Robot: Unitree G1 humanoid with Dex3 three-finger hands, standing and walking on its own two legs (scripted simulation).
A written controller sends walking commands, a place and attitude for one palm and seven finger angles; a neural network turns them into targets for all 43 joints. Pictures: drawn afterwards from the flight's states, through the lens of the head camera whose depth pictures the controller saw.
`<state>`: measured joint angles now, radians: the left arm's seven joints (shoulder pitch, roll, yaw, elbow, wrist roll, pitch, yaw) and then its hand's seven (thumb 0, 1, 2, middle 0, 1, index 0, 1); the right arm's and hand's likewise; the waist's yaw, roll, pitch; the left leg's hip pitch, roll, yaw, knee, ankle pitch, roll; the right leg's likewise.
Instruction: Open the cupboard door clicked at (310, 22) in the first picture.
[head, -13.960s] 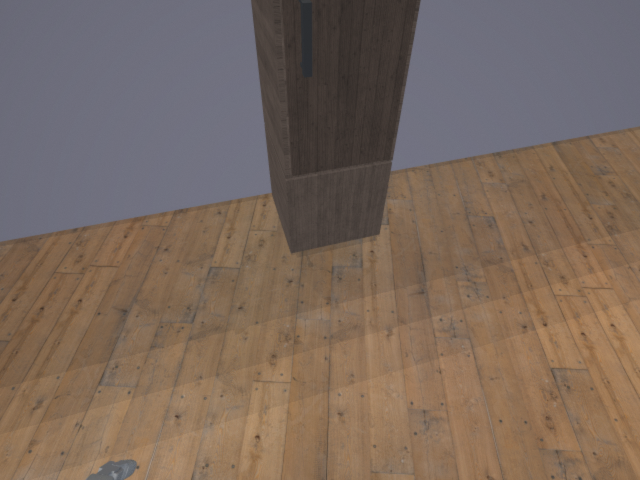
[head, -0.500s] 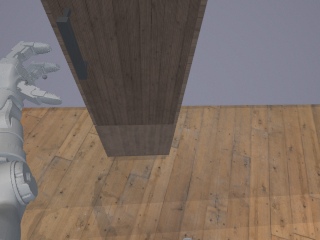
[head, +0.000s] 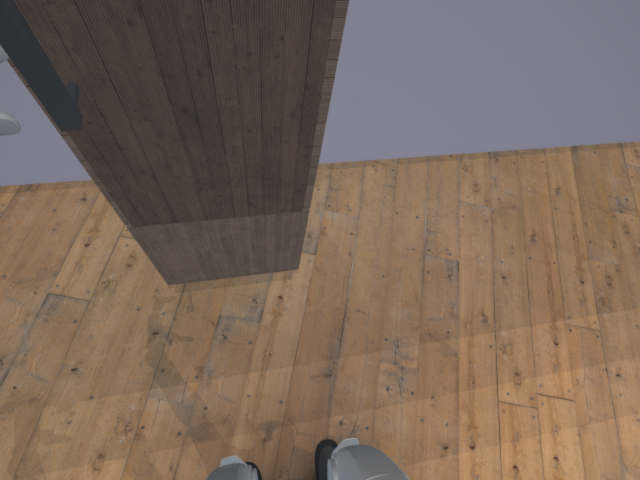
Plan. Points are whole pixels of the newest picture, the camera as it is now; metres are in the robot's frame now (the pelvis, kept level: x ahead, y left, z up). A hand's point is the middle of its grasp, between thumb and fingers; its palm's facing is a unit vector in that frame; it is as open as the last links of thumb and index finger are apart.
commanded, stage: move the hooked fingers beside the handle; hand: left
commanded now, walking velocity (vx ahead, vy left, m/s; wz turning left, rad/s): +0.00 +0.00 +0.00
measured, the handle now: (35, 47) +0.58 +0.24 +0.13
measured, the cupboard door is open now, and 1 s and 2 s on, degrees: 0 0 0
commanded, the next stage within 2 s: none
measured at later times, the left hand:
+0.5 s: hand out of the picture +0.52 +0.30 +0.14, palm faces +0.02 -1.00 +0.01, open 14.0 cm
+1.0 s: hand out of the picture +0.51 +0.29 +0.14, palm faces +0.04 -1.00 +0.00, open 13.9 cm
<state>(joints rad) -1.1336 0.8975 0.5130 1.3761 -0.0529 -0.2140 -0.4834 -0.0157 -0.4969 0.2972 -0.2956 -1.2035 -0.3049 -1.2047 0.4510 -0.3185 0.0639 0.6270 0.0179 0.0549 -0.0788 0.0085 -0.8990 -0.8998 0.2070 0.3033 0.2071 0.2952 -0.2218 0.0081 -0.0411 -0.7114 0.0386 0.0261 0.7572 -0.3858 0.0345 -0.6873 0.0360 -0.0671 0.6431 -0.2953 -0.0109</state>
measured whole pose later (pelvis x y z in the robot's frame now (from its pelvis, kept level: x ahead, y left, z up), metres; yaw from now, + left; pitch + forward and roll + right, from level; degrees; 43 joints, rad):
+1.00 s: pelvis -0.01 +0.01 -0.01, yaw +0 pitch +19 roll -4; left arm -1.11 0.86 0.48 1.36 -0.07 -0.23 -0.47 -0.02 -0.50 0.30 -0.30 -1.20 -0.30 -1.20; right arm 0.45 -0.30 0.07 0.62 0.01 0.08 -0.06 0.01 -0.90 -0.90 0.21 0.30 0.21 0.30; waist -0.21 0.02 -0.06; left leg -0.75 0.03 0.01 0.81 -0.40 0.04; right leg -0.71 0.03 -0.07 0.67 -0.30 0.00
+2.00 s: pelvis +0.01 +0.01 +0.00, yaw +0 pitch +19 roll -4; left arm -1.02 0.84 0.53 1.28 -0.07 -0.23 -0.46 -0.02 -0.50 0.30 -0.30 -1.20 -0.30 -1.20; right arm 0.46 -0.29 0.06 0.59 0.01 0.10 -0.04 0.01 -0.90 -0.90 0.21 0.30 0.21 0.30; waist -0.20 0.03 -0.08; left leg -0.72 0.04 0.02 0.80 -0.42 0.04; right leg -0.69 0.05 -0.06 0.67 -0.32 0.00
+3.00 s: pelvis +0.01 +0.01 +0.00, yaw +0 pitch +20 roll -4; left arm -1.05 0.71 0.46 1.25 -0.09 -0.22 -0.39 -0.02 -0.50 0.30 -0.30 -1.21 -0.31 -1.21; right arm 0.46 -0.28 0.05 0.62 0.00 0.08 -0.02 0.01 -0.90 -0.90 0.21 0.30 0.21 0.30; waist -0.20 0.04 -0.09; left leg -0.73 0.03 0.01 0.81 -0.43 0.04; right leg -0.69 0.04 -0.07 0.67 -0.32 0.00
